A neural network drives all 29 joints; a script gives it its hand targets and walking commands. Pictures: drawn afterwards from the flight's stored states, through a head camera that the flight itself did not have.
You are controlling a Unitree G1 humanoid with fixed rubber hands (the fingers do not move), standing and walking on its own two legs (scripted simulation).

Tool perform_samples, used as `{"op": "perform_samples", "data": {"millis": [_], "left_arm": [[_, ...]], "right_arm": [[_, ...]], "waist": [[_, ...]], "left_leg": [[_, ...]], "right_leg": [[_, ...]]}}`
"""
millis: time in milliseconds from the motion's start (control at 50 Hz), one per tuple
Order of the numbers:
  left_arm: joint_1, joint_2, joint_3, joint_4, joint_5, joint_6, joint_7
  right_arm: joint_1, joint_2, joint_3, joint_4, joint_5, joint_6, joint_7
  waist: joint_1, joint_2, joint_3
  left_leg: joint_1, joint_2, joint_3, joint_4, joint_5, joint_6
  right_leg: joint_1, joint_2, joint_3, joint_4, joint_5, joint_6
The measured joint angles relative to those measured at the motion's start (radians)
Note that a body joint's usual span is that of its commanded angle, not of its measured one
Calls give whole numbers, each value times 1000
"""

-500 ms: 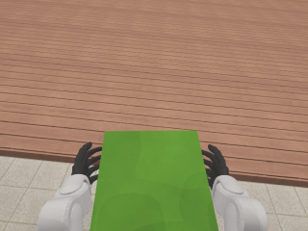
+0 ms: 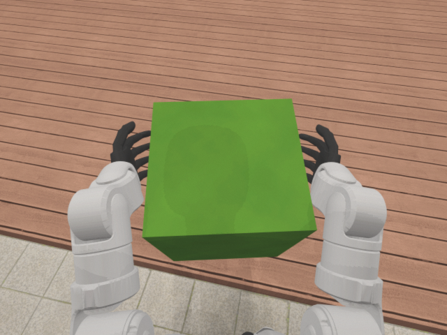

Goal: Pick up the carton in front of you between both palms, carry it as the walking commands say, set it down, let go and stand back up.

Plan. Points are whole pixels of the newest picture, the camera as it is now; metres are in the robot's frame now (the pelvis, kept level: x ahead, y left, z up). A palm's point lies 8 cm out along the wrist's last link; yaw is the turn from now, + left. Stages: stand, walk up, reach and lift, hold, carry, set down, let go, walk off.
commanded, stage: carry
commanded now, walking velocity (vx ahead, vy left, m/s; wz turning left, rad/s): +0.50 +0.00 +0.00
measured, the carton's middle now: (224, 191) +0.35 +0.01 +0.06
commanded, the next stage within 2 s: none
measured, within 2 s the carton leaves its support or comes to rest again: neither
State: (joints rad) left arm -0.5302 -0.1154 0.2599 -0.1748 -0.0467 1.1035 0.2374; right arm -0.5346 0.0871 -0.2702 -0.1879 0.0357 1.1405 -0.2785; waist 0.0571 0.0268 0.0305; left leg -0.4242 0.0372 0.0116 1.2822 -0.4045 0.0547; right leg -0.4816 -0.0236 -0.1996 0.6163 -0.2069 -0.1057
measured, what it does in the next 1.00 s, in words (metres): climbs: left foot 0.07 m higher, then left foot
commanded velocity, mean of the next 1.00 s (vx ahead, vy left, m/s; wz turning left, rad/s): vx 0.50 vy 0.00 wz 0.00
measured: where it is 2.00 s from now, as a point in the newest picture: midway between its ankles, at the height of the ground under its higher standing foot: (225, 107)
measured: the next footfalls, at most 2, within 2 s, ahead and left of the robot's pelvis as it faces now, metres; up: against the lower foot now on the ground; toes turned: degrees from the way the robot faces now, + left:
left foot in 0.26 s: +0.31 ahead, +0.13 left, +0.07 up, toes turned +4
left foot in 0.40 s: +0.29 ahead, +0.13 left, +0.00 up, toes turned +3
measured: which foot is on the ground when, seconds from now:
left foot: up 0.00-0.24, down 0.26-0.32, up 0.34-0.38, down 0.40-0.72, up 0.74-1.00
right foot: down 0.00-0.36, up 0.38-0.64, down 0.66-1.00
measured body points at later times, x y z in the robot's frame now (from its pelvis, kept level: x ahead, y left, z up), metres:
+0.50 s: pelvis +0.37 +0.04 +0.01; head +0.45 +0.03 +0.45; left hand +0.76 +0.18 +0.12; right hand +0.73 -0.14 +0.11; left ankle +0.25 +0.13 -0.72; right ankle +0.25 -0.08 -0.50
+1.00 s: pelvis +0.77 +0.02 +0.10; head +0.82 +0.03 +0.54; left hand +1.12 +0.23 +0.25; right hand +1.16 -0.09 +0.24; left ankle +0.84 +0.13 -0.59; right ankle +0.71 -0.02 -0.64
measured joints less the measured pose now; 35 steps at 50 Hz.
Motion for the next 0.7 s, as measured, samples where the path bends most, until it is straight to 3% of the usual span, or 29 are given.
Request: {"op": "perform_samples", "data": {"millis": [120, 240, 300, 340, 360, 400, 440, 500, 540, 560, 600, 640, 660, 680, 700], "left_arm": [[-49, -9, 51, 8, 14, -55, -33], [-39, -26, 40, -26, 29, -62, -48], [-15, -33, 23, -40, 36, -52, -47], [-6, -38, 10, -33, 39, -47, -40], [3, -36, 7, -32, 40, -45, -37], [24, -22, 23, -53, 30, -32, -37], [11, 14, 40, -69, 10, -42, -37], [7, 23, 69, -64, 21, -63, -23], [1, -7, 80, -60, 45, -76, -17], [-1, -27, 76, -58, 63, -84, -15], [1, -55, 61, -58, 92, -95, -10], [9, -65, 33, -51, 93, -97, -11], [5, -66, 15, -46, 88, -92, -16], [-4, -66, 6, -47, 84, -91, -22], [-12, -55, -4, -50, 78, -88, -25]], "right_arm": [[-72, 31, -36, 26, -24, -53, 25], [-41, 33, -33, -18, -23, -69, 46], [-4, 43, -37, -43, -28, -66, 48], [13, 44, -46, -46, -34, -63, 47], [17, 47, -46, -38, -36, -64, 48], [-1, 67, -36, -11, -49, -66, 54], [-39, 80, -15, 6, -65, -90, 58], [-16, 79, 32, -7, -41, -104, 55], [21, 72, 37, -47, -19, -99, 46], [39, 66, 30, -67, -8, -97, 43], [61, 54, 12, -90, 18, -95, 41], [78, 44, -9, -101, 36, -93, 51], [86, 38, -21, -109, 37, -92, 61], [74, 26, -26, -105, 34, -95, 71], [52, 17, -26, -82, 22, -109, 76]], "waist": [[-15, -15, 40], [-16, -23, 14], [-3, -52, -21], [11, -67, -41], [12, -68, -45], [-10, -42, -51], [-60, -12, -32], [-150, -6, -5], [-196, -11, 16], [-204, -16, 26], [-185, -32, 39], [-122, -47, 48], [-82, -58, 56], [-34, -44, 73], [1, -31, 82]], "left_leg": [[-264, 22, 13, -100, 85, -2], [-357, 26, 60, -259, 145, 4], [-327, 13, 77, -189, 63, 16], [-251, -11, 83, -232, -22, 29], [-173, -24, 88, -339, -10, 32], [49, -35, 95, -665, 202, 26], [123, -35, 81, -719, 32, 18], [208, -46, 58, -751, -45, 5], [303, -43, 29, -816, -67, -15], [362, -37, 18, -862, -73, -29], [470, -30, 24, -944, -54, -22], [521, -26, 43, -881, -11, -7], [490, -27, 44, -727, 18, 0], [426, -21, 22, -495, 41, 8], [330, -40, -41, -232, 81, 17]], "right_leg": [[129, 15, 17, -115, -45, 5], [273, 20, 44, -157, -154, 37], [349, 4, 64, -163, -226, 53], [368, -17, 69, -133, -237, 58], [358, -28, 70, -75, -219, 62], [262, -36, 88, 207, -108, 63], [75, 14, 164, 661, -277, 51], [-241, 89, 222, 1159, -446, 14], [-441, 89, 191, 1237, -523, -5], [-516, 72, 160, 1163, -517, -8], [-571, 45, 93, 840, -356, -4], [-480, 54, 33, 505, -143, 14], [-391, 60, 20, 356, 0, 8], [-343, 79, 10, 340, 52, -26], [-320, 97, 3, 364, -6, -61]]}}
